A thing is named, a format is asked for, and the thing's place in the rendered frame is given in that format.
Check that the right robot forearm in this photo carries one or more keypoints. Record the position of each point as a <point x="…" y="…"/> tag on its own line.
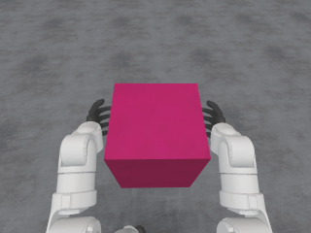
<point x="238" y="166"/>

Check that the carton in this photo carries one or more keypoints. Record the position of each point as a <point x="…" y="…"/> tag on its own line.
<point x="156" y="135"/>

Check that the robot right upper arm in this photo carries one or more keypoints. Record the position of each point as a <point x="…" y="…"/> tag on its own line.
<point x="242" y="225"/>

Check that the left robot forearm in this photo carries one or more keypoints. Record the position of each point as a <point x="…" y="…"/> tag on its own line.
<point x="75" y="189"/>

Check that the right robot hand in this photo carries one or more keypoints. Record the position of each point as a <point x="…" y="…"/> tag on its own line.
<point x="216" y="116"/>

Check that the robot left upper arm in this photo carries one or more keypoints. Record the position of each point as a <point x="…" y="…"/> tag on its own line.
<point x="77" y="224"/>

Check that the left robot hand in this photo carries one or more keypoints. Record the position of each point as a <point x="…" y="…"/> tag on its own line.
<point x="94" y="114"/>

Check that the robot left shin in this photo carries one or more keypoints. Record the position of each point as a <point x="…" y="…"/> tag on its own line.
<point x="129" y="226"/>

